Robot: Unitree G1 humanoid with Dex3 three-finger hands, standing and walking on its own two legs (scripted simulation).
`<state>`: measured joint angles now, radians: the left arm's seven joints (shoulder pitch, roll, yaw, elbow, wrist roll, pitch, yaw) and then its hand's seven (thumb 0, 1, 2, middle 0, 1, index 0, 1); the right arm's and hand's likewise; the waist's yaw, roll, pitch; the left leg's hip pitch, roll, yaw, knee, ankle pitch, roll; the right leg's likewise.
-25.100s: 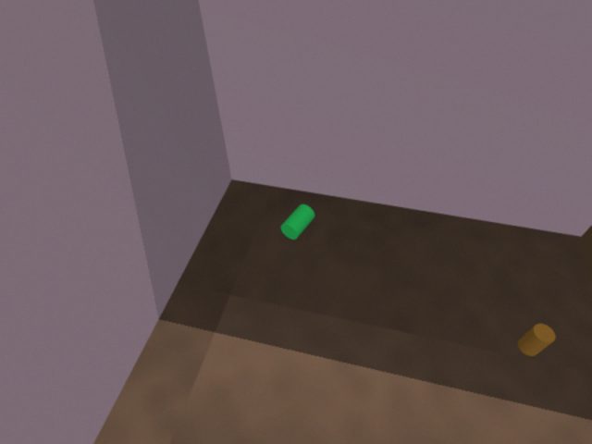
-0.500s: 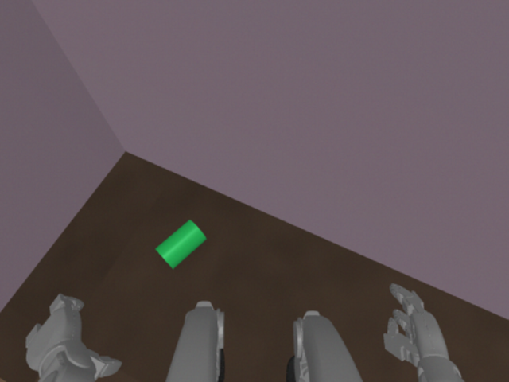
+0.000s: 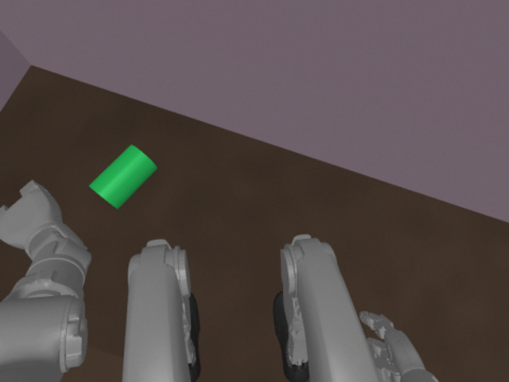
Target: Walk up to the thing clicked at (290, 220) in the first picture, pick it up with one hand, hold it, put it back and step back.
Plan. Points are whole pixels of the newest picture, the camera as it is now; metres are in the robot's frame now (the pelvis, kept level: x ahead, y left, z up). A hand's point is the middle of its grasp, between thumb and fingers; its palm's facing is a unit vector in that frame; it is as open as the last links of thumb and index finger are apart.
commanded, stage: rise first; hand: left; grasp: from above
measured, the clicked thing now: (124, 176) +0.52 +0.30 -0.38
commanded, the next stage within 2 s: approach in 0.92 s
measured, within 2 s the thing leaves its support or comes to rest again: neither
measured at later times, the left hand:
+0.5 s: hand (81, 199) +0.43 +0.33 -0.23, palm faces -0.21 -0.37 -0.90, open 11.2 cm
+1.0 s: hand (85, 190) +0.45 +0.34 -0.26, palm faces -0.20 -0.38 -0.90, open 11.5 cm
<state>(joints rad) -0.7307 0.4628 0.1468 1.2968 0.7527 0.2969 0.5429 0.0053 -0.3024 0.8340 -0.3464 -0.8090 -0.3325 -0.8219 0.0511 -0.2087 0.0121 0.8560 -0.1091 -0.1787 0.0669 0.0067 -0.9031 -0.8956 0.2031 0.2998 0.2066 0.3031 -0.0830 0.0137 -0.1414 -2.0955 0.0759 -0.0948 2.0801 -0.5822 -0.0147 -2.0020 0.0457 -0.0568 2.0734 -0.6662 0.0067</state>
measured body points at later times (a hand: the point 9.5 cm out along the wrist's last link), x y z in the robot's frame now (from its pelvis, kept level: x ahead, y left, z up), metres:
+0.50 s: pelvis +0.01 +0.00 -0.07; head +0.24 +0.04 +0.31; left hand +0.44 +0.35 -0.18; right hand +0.05 -0.26 -0.20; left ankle +0.11 +0.14 -0.39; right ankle +0.10 -0.12 -0.39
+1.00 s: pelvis +0.01 +0.00 -0.10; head +0.27 +0.04 +0.27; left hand +0.46 +0.35 -0.21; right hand +0.06 -0.25 -0.22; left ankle +0.11 +0.14 -0.39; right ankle +0.10 -0.12 -0.39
